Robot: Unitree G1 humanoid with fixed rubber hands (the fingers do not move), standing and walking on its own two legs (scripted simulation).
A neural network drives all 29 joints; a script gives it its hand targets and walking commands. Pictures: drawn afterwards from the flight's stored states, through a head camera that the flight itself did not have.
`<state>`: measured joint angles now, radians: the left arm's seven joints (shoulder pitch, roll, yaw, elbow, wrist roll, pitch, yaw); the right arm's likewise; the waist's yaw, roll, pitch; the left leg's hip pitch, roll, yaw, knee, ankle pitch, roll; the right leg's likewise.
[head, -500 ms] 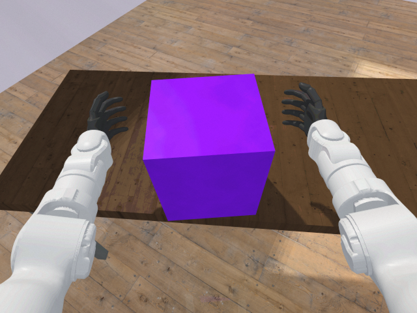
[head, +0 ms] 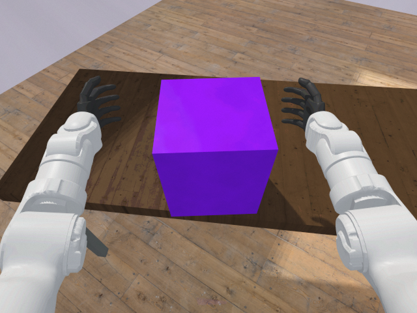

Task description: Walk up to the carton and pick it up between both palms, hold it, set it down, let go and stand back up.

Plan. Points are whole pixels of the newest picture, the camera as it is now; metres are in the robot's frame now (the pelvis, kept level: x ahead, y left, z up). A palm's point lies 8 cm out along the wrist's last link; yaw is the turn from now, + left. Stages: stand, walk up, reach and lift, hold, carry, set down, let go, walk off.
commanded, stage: set down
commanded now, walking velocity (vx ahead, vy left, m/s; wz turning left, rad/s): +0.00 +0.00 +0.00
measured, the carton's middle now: (212, 151) +0.47 +0.03 +0.01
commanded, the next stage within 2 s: let go in 1.28 s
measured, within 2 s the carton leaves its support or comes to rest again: neither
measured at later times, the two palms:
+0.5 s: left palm (101, 147) +0.40 +0.23 +0.11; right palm (330, 156) +0.41 -0.19 +0.09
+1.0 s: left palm (98, 172) +0.37 +0.24 +0.08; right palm (327, 171) +0.39 -0.19 +0.07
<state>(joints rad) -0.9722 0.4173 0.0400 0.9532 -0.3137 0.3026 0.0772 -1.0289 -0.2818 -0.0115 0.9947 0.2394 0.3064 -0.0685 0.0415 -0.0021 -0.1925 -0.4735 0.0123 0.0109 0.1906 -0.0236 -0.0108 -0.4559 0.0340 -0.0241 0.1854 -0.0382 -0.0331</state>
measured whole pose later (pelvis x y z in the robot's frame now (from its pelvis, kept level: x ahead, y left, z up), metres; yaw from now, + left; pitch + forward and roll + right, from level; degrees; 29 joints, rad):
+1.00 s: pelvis +0.02 +0.01 +0.01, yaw -1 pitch +4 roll +0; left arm -0.43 0.25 0.13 0.49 -0.20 0.29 0.03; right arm -0.47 -0.31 0.07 0.58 0.34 0.20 -0.08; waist 0.04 0.00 -0.04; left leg -0.17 0.01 0.03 0.19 -0.09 0.00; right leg -0.15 0.03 0.00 0.16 -0.08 -0.03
